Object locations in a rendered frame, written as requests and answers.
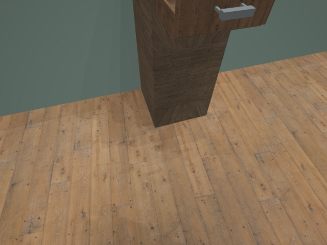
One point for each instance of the handle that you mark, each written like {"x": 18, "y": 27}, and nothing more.
{"x": 236, "y": 12}

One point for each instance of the drawer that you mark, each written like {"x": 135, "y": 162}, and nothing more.
{"x": 186, "y": 18}

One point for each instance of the cabinet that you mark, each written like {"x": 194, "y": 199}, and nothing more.
{"x": 177, "y": 76}

